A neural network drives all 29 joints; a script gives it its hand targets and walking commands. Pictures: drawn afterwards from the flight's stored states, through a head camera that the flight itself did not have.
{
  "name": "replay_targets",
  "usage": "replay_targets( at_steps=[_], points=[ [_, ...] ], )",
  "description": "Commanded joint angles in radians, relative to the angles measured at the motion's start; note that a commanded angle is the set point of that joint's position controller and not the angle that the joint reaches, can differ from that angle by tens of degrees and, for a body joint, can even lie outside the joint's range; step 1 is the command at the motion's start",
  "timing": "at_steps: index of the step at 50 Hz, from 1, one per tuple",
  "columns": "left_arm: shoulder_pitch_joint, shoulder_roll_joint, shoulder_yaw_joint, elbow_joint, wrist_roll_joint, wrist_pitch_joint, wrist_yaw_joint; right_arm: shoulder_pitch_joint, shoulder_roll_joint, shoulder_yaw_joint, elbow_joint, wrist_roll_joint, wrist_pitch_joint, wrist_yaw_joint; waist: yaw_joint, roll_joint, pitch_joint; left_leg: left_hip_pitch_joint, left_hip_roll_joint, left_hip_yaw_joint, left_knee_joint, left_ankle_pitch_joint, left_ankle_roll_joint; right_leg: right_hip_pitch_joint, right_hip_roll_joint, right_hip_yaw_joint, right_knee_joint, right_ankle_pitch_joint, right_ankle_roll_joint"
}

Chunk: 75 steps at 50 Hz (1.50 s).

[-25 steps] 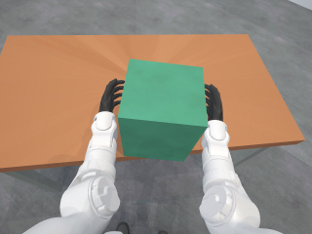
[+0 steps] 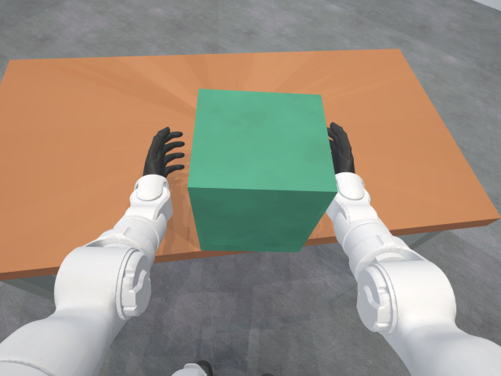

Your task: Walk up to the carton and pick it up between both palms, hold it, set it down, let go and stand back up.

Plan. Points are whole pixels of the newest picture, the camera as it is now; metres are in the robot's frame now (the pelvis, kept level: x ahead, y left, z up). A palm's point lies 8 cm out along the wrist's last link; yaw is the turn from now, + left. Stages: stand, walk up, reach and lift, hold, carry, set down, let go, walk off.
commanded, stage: set down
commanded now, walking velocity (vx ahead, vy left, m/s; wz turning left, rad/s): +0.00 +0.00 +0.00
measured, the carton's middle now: (254, 180) +0.43 +0.04 +0.01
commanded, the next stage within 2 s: none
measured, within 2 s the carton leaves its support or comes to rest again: neither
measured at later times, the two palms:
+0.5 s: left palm (130, 150) +0.42 +0.24 +0.06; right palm (357, 145) +0.47 -0.12 +0.08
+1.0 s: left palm (112, 108) +0.43 +0.24 +0.15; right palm (381, 108) +0.47 -0.12 +0.17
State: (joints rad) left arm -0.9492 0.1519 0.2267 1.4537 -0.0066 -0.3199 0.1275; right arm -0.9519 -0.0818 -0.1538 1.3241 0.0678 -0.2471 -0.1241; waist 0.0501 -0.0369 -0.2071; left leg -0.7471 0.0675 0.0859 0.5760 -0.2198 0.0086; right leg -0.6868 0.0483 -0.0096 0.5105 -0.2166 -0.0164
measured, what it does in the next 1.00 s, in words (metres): stands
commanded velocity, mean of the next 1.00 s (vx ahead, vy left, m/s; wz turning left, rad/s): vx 0.00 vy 0.00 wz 0.00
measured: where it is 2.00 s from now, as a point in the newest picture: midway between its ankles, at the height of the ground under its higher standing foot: outside the picture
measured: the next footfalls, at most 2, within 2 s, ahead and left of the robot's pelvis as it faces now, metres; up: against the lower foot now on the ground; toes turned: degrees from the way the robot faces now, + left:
none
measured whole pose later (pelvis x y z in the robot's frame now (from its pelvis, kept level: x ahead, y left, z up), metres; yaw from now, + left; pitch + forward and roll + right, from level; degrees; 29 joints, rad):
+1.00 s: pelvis -0.01 -0.01 +0.01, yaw +3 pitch +15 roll -1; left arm -1.10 0.33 0.01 1.23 -0.25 0.08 0.06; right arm -1.13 -0.24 0.05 1.22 0.37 0.09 -0.13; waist 0.03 -0.04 -0.17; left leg -0.56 0.05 0.04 0.44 -0.14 -0.01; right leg -0.49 0.04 -0.05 0.39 -0.17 -0.03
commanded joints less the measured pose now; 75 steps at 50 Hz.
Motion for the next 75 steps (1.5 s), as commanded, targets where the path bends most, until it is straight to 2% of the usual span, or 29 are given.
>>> replay_targets(
  at_steps=[1,6,9,13,16,18,21,22,26,27,29,33,35,36,41,42,43,45,46,49,53,55,58,59,62,67,70,74,75],
  points=[
    [-0.515,0.154,-0.104,-0.085,-0.111,-0.091,-0.010,-0.478,-0.141,0.104,-0.104,0.096,-0.066,0.005,0.032,0.058,-0.802,0.441,-0.033,-0.014,0.135,0.558,-0.064,0.172,0.003,-0.029,0.048,0.334,0.019],
    [-0.558,0.197,-0.195,-0.031,-0.200,-0.115,-0.048,-0.525,-0.219,0.154,-0.042,0.175,-0.088,0.023,0.014,0.055,-0.808,0.389,-0.034,-0.027,0.154,0.534,-0.079,0.127,0.003,-0.040,0.085,0.338,0.027],
    [-0.596,0.207,-0.230,-0.067,-0.230,-0.118,-0.062,-0.543,-0.260,0.136,-0.044,0.185,-0.101,0.028,-0.013,0.088,-0.857,0.427,-0.034,-0.030,0.168,0.569,-0.098,0.084,0.008,-0.053,0.090,0.343,0.026],
    [-0.623,0.216,-0.260,-0.122,-0.250,-0.099,-0.076,-0.556,-0.296,0.133,-0.052,0.208,-0.096,0.040,-0.025,0.111,-0.922,0.458,-0.037,-0.032,0.168,0.580,-0.113,0.073,0.013,-0.062,0.083,0.350,0.024],
    [-0.622,0.221,-0.265,-0.155,-0.253,-0.067,-0.078,-0.574,-0.313,0.147,-0.065,0.231,-0.075,0.052,-0.015,0.114,-0.905,0.454,-0.043,-0.037,0.153,0.569,-0.111,0.091,0.012,-0.058,0.072,0.350,0.026],
    [-0.633,0.229,-0.260,-0.227,-0.255,-0.043,-0.073,-0.582,-0.320,0.147,-0.121,0.241,-0.058,0.055,-0.011,0.119,-0.952,0.466,-0.046,-0.042,0.142,0.579,-0.108,0.129,0.012,-0.055,0.072,0.385,0.029],
    [-0.630,0.246,-0.241,-0.250,-0.246,0.006,-0.071,-0.599,-0.323,0.163,-0.148,0.261,-0.014,0.061,0.007,0.081,-0.918,0.435,-0.047,-0.042,0.103,0.516,-0.092,0.169,0.010,-0.047,0.054,0.363,0.038],
    [-0.648,0.263,-0.234,-0.320,-0.247,0.019,-0.065,-0.609,-0.336,0.157,-0.196,0.270,-0.004,0.062,0.007,0.096,-0.958,0.450,-0.050,-0.039,0.094,0.522,-0.092,0.196,0.007,-0.046,0.048,0.377,0.038],
    [-0.647,0.270,-0.228,-0.257,-0.246,0.088,-0.061,-0.627,-0.337,0.182,-0.153,0.279,0.068,0.062,0.010,0.039,-0.831,0.411,-0.047,-0.045,0.033,0.411,-0.068,0.245,0.000,-0.035,0.013,0.323,0.040],
    [-0.657,0.262,-0.232,-0.307,-0.257,0.099,-0.057,-0.635,-0.344,0.177,-0.191,0.289,0.073,0.061,0.013,0.046,-0.860,0.420,-0.048,-0.043,0.027,0.420,-0.070,0.253,-0.002,-0.034,0.016,0.345,0.044],
    [-0.661,0.281,-0.218,-0.311,-0.250,0.128,-0.052,-0.644,-0.353,0.187,-0.192,0.296,0.097,0.055,0.019,0.035,-0.843,0.438,-0.047,-0.045,0.011,0.446,-0.068,0.285,-0.002,-0.034,0.000,0.375,0.046],
    [-0.667,0.275,-0.222,-0.285,-0.241,0.190,-0.053,-0.640,-0.348,0.179,-0.143,0.291,0.153,0.049,0.010,0.041,-0.723,0.470,-0.042,-0.047,-0.039,0.373,-0.065,0.288,-0.004,-0.036,-0.056,0.295,0.039],
    [-0.672,0.285,-0.210,-0.324,-0.238,0.216,-0.052,-0.646,-0.354,0.180,-0.184,0.294,0.170,0.042,0.013,0.044,-0.728,0.506,-0.045,-0.044,-0.048,0.401,-0.060,0.300,-0.005,-0.034,-0.066,0.329,0.041],
    [-0.685,0.293,-0.227,-0.321,-0.247,0.227,-0.056,-0.645,-0.350,0.173,-0.176,0.292,0.183,0.035,-0.007,0.046,-0.710,0.501,-0.045,-0.045,-0.052,0.378,-0.057,0.315,-0.010,-0.030,-0.077,0.311,0.038],
    [-0.693,0.303,-0.223,-0.345,-0.243,0.287,-0.056,-0.664,-0.340,0.185,-0.206,0.302,0.242,0.018,0.001,0.054,-0.642,0.537,-0.046,-0.044,-0.081,0.369,-0.059,0.347,-0.007,-0.033,-0.103,0.287,0.035],
    [-0.694,0.302,-0.228,-0.344,-0.246,0.300,-0.057,-0.656,-0.343,0.177,-0.192,0.301,0.254,0.015,-0.014,0.063,-0.621,0.542,-0.045,-0.047,-0.089,0.354,-0.060,0.337,-0.009,-0.034,-0.115,0.267,0.034],
    [-0.685,0.298,-0.233,-0.341,-0.248,0.310,-0.058,-0.663,-0.349,0.175,-0.206,0.298,0.259,0.012,-0.011,0.070,-0.615,0.559,-0.044,-0.050,-0.094,0.347,-0.062,0.331,-0.009,-0.036,-0.123,0.250,0.031],
    [-0.693,0.305,-0.228,-0.375,-0.253,0.328,-0.059,-0.663,-0.339,0.177,-0.244,0.299,0.276,0.003,-0.017,0.068,-0.629,0.573,-0.049,-0.047,-0.090,0.364,-0.063,0.358,-0.009,-0.035,-0.125,0.275,0.033],
    [-0.690,0.314,-0.218,-0.402,-0.244,0.333,-0.059,-0.656,-0.333,0.181,-0.267,0.303,0.282,0.000,-0.006,0.083,-0.647,0.584,-0.052,-0.043,-0.091,0.380,-0.063,0.373,-0.012,-0.033,-0.124,0.297,0.035],
    [-0.646,0.325,-0.188,-0.418,-0.230,0.358,-0.066,-0.629,-0.326,0.189,-0.291,0.304,0.298,-0.014,-0.002,0.058,-0.635,0.580,-0.054,-0.042,-0.100,0.415,-0.060,0.447,-0.013,-0.026,-0.114,0.368,0.041],
    [-0.563,0.316,-0.155,-0.503,-0.188,0.388,-0.084,-0.551,-0.318,0.173,-0.338,0.296,0.300,-0.036,-0.020,0.091,-0.611,0.619,-0.062,-0.035,-0.106,0.473,-0.074,0.504,-0.012,-0.028,-0.121,0.439,0.045],
    [-0.512,0.310,-0.135,-0.540,-0.168,0.394,-0.090,-0.498,-0.304,0.172,-0.351,0.289,0.296,-0.045,-0.017,0.082,-0.584,0.636,-0.063,-0.032,-0.116,0.484,-0.071,0.528,-0.010,-0.027,-0.121,0.456,0.049],
    [-0.420,0.293,-0.103,-0.587,-0.144,0.399,-0.099,-0.431,-0.273,0.196,-0.402,0.296,0.286,-0.052,0.003,0.061,-0.506,0.658,-0.066,-0.029,-0.132,0.484,-0.069,0.545,-0.008,-0.026,-0.138,0.436,0.056],
    [-0.409,0.284,-0.113,-0.630,-0.142,0.395,-0.100,-0.406,-0.272,0.173,-0.415,0.286,0.281,-0.054,-0.019,0.089,-0.508,0.670,-0.066,-0.027,-0.129,0.486,-0.073,0.540,-0.008,-0.029,-0.146,0.419,0.050],
    [-0.359,0.275,-0.087,-0.713,-0.135,0.392,-0.097,-0.370,-0.258,0.170,-0.502,0.274,0.264,-0.058,-0.002,0.092,-0.503,0.700,-0.070,-0.022,-0.114,0.512,-0.076,0.528,0.000,-0.030,-0.150,0.405,0.049],
    [-0.217,0.251,-0.071,-0.833,-0.126,0.370,-0.102,-0.245,-0.211,0.155,-0.629,0.241,0.235,-0.069,-0.008,0.070,-0.502,0.691,-0.078,-0.018,-0.123,0.475,-0.065,0.581,-0.007,-0.018,-0.141,0.417,0.054],
    [-0.126,0.234,-0.054,-0.860,-0.111,0.353,-0.108,-0.162,-0.183,0.156,-0.677,0.218,0.217,-0.069,0.005,0.063,-0.468,0.683,-0.081,-0.012,-0.130,0.478,-0.057,0.595,-0.006,-0.018,-0.138,0.415,0.058],
    [-0.051,0.214,-0.060,-0.920,-0.120,0.317,-0.110,-0.093,-0.169,0.133,-0.737,0.181,0.180,-0.063,-0.010,0.062,-0.447,0.676,-0.081,-0.010,-0.132,0.445,-0.059,0.586,-0.009,-0.019,-0.137,0.374,0.055],
    [-0.040,0.213,-0.058,-0.919,-0.122,0.305,-0.110,-0.076,-0.156,0.139,-0.735,0.179,0.174,-0.059,-0.002,0.060,-0.439,0.665,-0.081,-0.014,-0.136,0.430,-0.058,0.580,-0.009,-0.018,-0.142,0.356,0.053]
  ],
)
